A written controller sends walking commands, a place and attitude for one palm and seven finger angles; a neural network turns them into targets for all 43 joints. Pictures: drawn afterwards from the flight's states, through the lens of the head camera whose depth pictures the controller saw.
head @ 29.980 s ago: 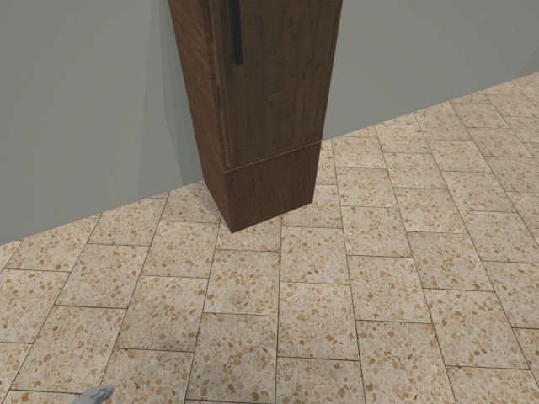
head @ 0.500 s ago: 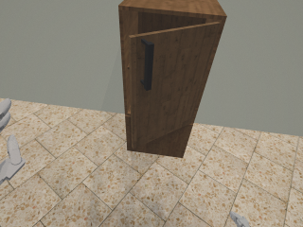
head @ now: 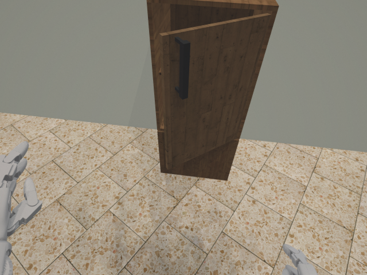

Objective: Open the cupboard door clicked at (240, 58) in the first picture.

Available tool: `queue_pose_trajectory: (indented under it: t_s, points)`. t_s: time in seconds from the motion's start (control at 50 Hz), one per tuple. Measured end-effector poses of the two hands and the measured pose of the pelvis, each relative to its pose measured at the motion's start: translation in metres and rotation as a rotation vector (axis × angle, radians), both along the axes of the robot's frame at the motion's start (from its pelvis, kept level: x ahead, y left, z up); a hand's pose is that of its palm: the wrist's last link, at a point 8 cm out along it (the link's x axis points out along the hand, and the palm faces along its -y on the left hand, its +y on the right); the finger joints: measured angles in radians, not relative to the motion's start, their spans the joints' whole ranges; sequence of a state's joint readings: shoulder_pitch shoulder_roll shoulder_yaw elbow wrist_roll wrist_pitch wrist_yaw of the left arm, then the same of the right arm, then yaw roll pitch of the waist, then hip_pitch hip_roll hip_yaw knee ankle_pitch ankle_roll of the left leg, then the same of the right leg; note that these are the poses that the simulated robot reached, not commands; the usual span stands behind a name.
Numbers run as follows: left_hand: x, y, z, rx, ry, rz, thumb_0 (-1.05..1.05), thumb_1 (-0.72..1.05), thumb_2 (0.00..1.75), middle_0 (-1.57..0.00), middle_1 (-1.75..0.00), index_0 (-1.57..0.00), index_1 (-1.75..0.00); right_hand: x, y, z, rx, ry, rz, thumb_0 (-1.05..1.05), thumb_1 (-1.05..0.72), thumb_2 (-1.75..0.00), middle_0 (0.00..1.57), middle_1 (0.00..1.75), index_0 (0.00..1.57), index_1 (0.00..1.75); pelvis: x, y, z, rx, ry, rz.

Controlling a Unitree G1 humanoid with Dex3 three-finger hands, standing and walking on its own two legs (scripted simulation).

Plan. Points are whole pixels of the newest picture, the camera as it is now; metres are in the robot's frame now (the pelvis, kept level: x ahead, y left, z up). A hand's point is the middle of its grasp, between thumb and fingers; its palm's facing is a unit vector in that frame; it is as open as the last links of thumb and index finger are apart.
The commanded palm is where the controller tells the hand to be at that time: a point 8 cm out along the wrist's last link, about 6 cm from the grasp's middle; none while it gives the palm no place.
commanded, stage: let the arm hang, fingers relaxed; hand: left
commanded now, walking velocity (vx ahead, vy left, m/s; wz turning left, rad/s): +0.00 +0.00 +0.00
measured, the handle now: (180, 69) +0.63 +0.06 +0.15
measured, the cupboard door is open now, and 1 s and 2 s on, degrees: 38 38 38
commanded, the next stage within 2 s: look to check the result in 1.06 s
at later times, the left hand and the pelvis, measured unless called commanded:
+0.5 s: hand out of the picture -0.08 +0.19 -0.17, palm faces +0.07 -0.97 -0.24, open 7.4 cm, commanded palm none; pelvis -0.04 -0.02 +0.00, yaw +4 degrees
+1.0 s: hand out of the picture +0.05 +0.22 -0.14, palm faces +0.08 -0.95 -0.29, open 7.4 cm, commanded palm none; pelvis -0.04 -0.02 +0.01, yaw +5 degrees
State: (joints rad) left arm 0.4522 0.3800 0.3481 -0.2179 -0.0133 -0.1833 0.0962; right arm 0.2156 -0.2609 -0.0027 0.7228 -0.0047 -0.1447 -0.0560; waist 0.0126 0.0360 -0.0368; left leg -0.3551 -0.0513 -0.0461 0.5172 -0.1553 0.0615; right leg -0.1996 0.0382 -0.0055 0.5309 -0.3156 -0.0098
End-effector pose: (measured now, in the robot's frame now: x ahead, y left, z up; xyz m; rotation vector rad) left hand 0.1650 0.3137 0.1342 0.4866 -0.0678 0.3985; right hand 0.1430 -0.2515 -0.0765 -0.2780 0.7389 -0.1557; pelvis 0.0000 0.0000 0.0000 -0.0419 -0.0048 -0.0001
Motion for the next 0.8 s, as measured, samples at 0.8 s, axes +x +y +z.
queue_pose_trajectory:
  t_s: [0.8]
  points:
    - [-0.194,-0.044,-0.254,-0.488,1.258,0.326,0.00,0.91,0.90,-0.20,-0.30,-0.20,-0.29,-0.100,-0.037,-0.056,-0.025,0.547,-0.006,0.00,-0.91,-0.90,0.21,0.30,0.20,0.30,-0.035,-0.020,0.002,0.030,-0.002,0.117]
